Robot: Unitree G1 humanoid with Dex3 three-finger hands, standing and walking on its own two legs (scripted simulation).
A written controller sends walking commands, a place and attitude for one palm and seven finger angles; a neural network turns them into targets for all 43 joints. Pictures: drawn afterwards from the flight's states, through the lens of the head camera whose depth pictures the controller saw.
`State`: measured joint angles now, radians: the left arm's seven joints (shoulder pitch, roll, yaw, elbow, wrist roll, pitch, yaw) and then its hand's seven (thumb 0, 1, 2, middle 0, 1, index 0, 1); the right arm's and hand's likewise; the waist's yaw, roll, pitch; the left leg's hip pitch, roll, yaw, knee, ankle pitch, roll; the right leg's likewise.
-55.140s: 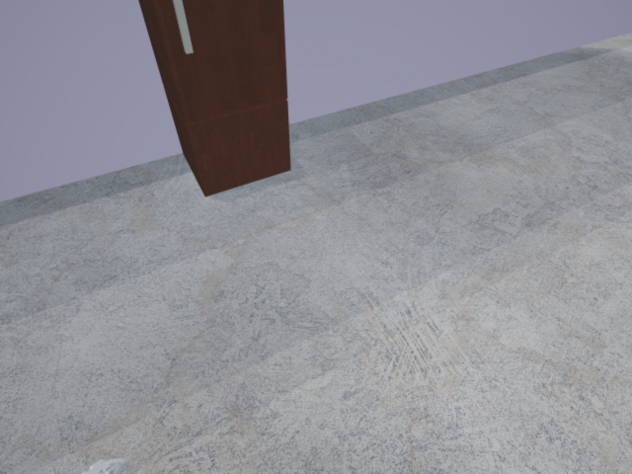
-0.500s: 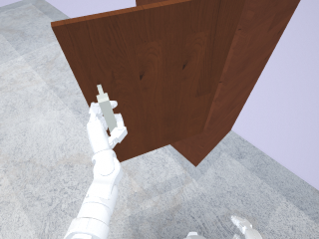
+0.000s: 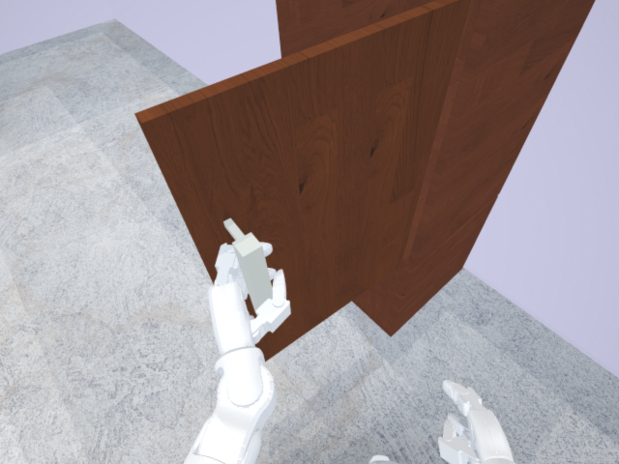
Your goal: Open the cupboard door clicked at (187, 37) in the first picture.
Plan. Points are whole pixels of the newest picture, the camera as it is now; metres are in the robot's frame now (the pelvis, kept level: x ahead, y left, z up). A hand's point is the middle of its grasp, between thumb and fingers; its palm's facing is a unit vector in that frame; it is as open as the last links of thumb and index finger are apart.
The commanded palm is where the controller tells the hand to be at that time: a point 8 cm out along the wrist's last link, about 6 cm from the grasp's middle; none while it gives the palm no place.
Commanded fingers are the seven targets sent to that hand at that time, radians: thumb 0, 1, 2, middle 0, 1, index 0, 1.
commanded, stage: open thumb and fingers to let go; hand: left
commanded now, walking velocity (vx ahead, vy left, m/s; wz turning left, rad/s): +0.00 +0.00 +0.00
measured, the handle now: (250, 273) +0.35 +0.10 +0.06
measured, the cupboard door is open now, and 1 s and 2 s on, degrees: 85 85 85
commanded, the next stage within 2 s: slide the hand sideways off the handle in 0.68 s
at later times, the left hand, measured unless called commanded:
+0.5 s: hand (275, 295) +0.31 +0.06 +0.06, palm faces +0.31 -0.95 -0.01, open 14.0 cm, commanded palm +0.27 +0.11 +0.06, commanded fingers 0.00 -0.50 0.30 -0.21 -0.65 -0.21 -0.65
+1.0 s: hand (259, 321) +0.28 +0.08 +0.06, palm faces -0.22 -0.97 -0.07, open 16.0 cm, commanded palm +0.26 +0.12 +0.06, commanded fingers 0.00 -0.50 0.30 -0.15 -0.30 -0.15 -0.30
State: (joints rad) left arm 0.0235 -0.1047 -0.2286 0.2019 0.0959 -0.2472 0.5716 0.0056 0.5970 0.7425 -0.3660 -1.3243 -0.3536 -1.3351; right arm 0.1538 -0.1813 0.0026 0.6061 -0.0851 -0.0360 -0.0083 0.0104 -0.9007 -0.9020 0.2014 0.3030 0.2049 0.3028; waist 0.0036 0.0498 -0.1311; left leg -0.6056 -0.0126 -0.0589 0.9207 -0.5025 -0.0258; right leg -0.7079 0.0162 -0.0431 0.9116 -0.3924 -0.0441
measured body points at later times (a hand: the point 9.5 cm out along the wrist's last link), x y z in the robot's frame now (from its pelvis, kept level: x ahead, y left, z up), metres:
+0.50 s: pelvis -0.02 +0.00 +0.00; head +0.02 -0.02 +0.45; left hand +0.29 +0.11 +0.07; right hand +0.14 -0.23 -0.11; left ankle -0.03 +0.14 -0.69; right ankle +0.03 -0.09 -0.69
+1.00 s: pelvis -0.02 +0.03 +0.00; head +0.02 +0.01 +0.44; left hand +0.28 +0.13 +0.07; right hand +0.15 -0.19 -0.10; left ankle -0.03 +0.14 -0.69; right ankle +0.03 -0.09 -0.69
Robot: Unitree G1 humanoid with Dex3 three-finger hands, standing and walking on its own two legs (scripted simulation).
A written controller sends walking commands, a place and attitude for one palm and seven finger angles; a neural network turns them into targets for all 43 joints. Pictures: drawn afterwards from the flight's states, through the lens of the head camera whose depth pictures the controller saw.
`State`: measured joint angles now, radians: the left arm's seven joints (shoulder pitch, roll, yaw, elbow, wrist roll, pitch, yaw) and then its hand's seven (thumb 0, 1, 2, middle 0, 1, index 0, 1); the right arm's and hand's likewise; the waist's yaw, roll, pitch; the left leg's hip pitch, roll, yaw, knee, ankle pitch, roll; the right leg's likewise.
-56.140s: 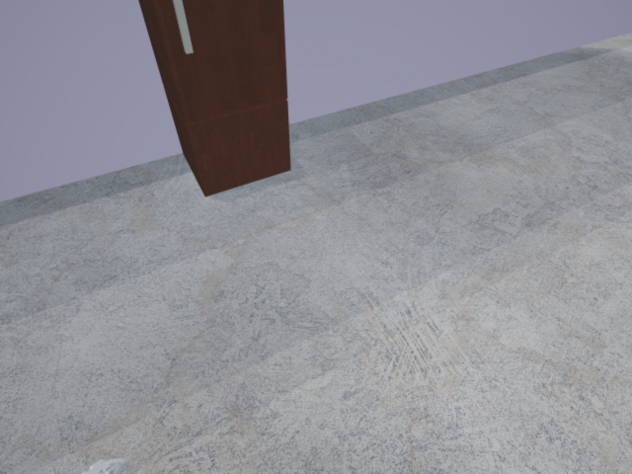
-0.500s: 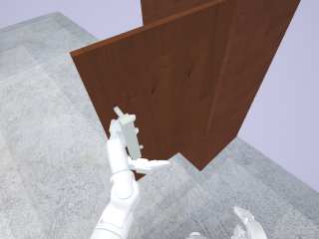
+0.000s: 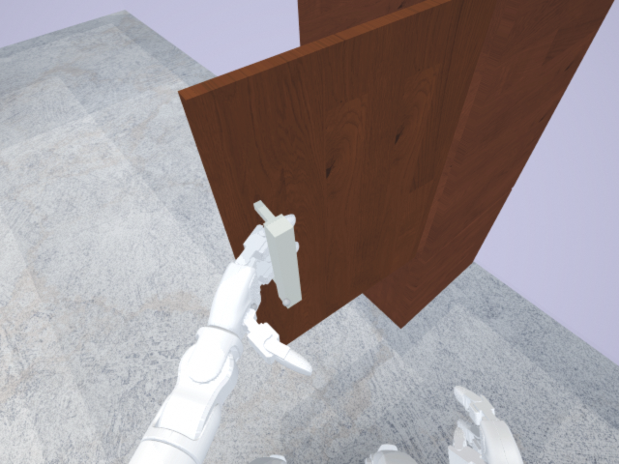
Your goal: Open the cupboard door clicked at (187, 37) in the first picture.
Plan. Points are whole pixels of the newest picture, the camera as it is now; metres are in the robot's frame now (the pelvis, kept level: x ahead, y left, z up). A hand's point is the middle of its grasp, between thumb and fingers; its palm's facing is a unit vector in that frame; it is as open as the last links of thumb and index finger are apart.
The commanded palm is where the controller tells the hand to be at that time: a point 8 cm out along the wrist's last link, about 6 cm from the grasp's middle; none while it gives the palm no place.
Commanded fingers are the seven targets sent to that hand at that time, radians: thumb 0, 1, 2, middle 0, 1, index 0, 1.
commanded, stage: slide the hand sideways off the handle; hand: left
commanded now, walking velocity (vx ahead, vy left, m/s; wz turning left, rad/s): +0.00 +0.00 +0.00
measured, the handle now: (276, 256) +0.37 +0.07 +0.06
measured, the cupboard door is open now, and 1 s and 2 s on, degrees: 85 85 85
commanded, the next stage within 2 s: draw the hand back to the body in 0.98 s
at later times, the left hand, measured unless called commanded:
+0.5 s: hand (262, 328) +0.27 +0.08 +0.06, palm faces -0.15 -0.99 -0.03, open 16.2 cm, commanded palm +0.24 +0.14 +0.06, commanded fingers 0.00 -0.50 0.30 -0.15 -0.30 -0.15 -0.30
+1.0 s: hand (207, 362) +0.22 +0.13 +0.06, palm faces -0.10 -0.99 -0.06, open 16.3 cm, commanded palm +0.21 +0.19 +0.06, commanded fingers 0.00 -0.50 0.30 -0.15 -0.30 -0.15 -0.30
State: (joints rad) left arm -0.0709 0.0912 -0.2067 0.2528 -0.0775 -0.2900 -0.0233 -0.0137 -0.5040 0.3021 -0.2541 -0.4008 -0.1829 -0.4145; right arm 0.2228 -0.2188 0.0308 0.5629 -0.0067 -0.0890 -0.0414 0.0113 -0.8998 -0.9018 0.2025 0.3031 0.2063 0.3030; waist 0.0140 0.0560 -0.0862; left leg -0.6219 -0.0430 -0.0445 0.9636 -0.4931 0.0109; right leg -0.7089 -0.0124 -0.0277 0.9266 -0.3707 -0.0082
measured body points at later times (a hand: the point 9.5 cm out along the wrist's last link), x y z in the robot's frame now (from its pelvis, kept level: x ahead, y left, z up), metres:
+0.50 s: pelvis +0.02 +0.00 -0.01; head +0.07 -0.02 +0.44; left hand +0.27 +0.13 +0.07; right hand +0.20 -0.22 -0.09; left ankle +0.00 +0.11 -0.68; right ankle +0.05 -0.12 -0.68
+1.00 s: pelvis +0.02 -0.01 -0.02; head +0.07 -0.02 +0.43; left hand +0.22 +0.19 +0.06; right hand +0.21 -0.24 -0.09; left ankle +0.00 +0.11 -0.68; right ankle +0.05 -0.12 -0.68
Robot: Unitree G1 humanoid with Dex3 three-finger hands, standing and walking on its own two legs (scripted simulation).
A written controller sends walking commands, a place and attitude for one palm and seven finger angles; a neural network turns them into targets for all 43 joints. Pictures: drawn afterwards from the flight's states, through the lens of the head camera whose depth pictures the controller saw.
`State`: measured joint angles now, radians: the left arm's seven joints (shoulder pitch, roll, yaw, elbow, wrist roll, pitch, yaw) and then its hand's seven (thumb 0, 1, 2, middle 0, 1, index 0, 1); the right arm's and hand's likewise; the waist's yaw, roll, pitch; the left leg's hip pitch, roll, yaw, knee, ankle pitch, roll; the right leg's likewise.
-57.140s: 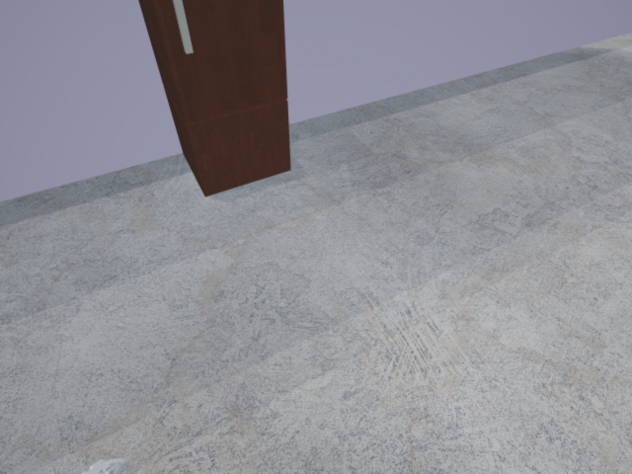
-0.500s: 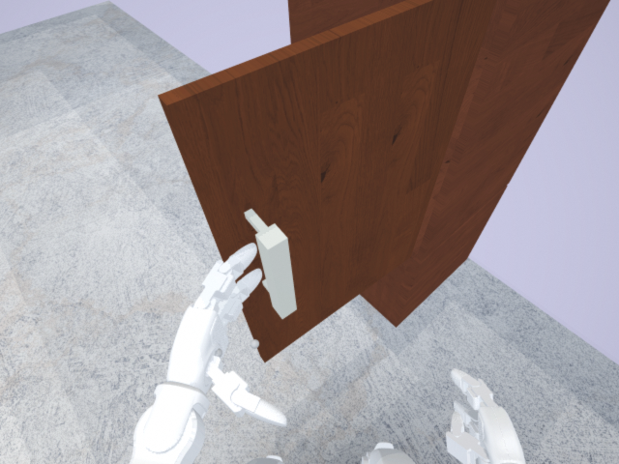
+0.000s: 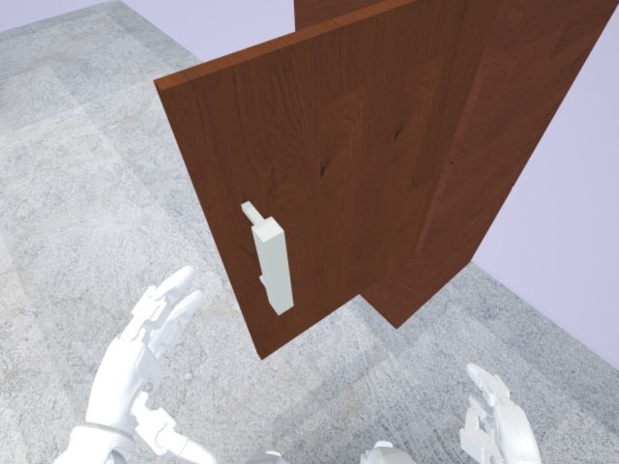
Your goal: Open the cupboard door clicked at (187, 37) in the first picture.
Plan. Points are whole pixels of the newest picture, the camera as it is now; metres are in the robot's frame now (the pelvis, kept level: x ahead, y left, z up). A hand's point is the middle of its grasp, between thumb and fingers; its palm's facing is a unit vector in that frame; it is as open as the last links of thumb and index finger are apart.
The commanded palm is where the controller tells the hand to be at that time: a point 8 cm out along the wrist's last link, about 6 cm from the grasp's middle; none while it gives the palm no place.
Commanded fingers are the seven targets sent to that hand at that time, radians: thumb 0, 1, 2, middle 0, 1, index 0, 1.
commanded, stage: draw the hand back to the body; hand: left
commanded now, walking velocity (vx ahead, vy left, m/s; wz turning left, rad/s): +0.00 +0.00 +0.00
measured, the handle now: (266, 260) +0.35 +0.08 +0.08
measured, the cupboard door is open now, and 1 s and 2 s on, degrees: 85 85 85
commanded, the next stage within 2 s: step back with the hand held close in 1.66 s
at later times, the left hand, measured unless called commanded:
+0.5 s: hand (138, 367) +0.20 +0.18 +0.12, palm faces -0.08 -0.99 -0.09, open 16.3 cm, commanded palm +0.17 +0.24 +0.14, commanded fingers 0.00 -0.43 0.33 -0.15 -0.30 -0.15 -0.30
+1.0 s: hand (38, 314) +0.22 +0.25 +0.18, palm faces +0.31 -0.86 -0.41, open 12.5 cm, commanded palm +0.17 +0.29 +0.20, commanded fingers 0.00 0.44 0.70 -0.18 -0.30 -0.18 -0.30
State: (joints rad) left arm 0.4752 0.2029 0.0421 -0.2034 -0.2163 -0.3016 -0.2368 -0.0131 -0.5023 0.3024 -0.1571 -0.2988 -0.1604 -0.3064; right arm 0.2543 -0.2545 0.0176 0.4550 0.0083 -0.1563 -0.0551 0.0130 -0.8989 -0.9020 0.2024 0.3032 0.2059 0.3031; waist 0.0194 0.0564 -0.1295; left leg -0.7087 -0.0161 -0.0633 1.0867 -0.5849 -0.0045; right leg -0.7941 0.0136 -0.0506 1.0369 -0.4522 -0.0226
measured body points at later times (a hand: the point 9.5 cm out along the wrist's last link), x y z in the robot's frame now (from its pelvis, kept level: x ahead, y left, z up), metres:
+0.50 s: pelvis +0.00 +0.02 +0.02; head +0.01 +0.00 +0.47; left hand +0.19 +0.23 +0.13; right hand +0.18 -0.20 -0.04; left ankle -0.03 +0.12 -0.67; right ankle +0.03 -0.11 -0.67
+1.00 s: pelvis +0.03 +0.02 +0.06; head +0.02 +0.01 +0.51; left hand +0.20 +0.29 +0.21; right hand +0.20 -0.20 -0.02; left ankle -0.03 +0.12 -0.67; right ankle +0.03 -0.11 -0.67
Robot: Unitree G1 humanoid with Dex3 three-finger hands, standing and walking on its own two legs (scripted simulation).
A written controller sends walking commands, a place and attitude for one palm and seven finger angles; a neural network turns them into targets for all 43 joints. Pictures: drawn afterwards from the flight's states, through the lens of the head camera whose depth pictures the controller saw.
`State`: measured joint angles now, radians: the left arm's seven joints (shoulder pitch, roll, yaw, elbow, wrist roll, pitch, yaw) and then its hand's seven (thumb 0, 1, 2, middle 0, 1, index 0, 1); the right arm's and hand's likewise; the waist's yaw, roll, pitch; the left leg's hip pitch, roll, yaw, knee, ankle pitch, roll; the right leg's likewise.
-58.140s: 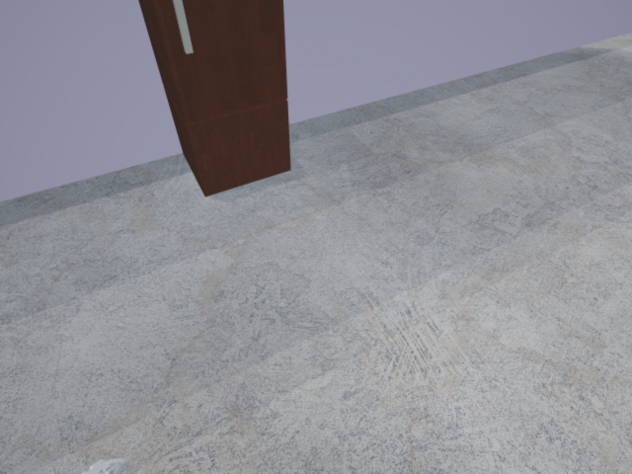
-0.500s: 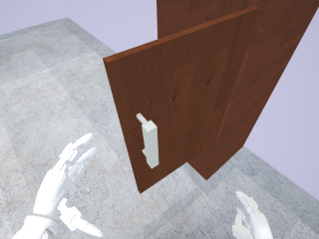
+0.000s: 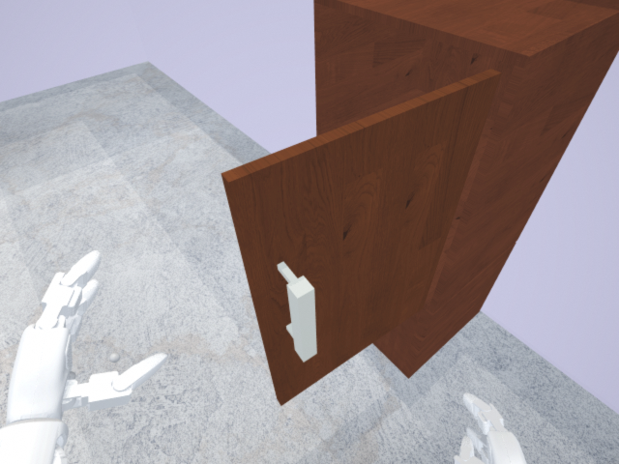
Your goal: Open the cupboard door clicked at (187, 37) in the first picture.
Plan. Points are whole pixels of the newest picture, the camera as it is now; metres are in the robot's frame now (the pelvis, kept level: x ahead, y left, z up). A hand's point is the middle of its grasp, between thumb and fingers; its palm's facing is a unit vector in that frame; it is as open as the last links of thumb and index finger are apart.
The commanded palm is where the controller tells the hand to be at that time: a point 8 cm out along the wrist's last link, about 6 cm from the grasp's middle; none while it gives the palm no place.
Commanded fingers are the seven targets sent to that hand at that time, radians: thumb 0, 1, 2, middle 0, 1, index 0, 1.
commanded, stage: draw the hand back to the body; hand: left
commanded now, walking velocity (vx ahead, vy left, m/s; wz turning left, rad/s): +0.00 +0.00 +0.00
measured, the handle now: (295, 312) +0.32 +0.06 +0.02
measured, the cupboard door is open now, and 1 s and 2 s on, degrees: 85 85 85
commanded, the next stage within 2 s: step back with the hand held close in 0.66 s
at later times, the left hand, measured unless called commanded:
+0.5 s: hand (76, 326) +0.20 +0.25 +0.16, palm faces +0.44 -0.79 -0.43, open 7.6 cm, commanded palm +0.15 +0.29 +0.18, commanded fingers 0.00 0.90 0.90 -0.20 -0.30 -0.20 -0.30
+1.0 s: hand (76, 323) +0.19 +0.25 +0.17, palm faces +0.41 -0.77 -0.49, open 7.4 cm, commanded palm +0.13 +0.29 +0.19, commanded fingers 0.00 0.90 0.90 -0.20 -0.30 -0.20 -0.30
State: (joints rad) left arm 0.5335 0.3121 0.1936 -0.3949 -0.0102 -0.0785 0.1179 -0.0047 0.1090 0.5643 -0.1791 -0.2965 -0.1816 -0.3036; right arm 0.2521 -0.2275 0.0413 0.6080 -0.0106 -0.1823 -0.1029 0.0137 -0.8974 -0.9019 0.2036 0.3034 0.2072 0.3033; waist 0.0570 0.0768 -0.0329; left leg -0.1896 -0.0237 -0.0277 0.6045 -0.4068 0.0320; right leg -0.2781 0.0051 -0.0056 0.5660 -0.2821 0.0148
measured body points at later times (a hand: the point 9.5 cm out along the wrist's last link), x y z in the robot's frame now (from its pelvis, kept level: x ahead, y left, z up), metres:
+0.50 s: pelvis +0.01 -0.01 +0.01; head -0.01 -0.03 +0.46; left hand +0.17 +0.29 +0.19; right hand +0.19 -0.23 -0.07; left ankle -0.05 +0.10 -0.73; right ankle +0.01 -0.13 -0.73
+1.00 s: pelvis -0.02 -0.01 +0.01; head -0.01 -0.02 +0.46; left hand +0.17 +0.29 +0.20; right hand +0.16 -0.25 -0.06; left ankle -0.05 +0.10 -0.73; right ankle +0.01 -0.13 -0.73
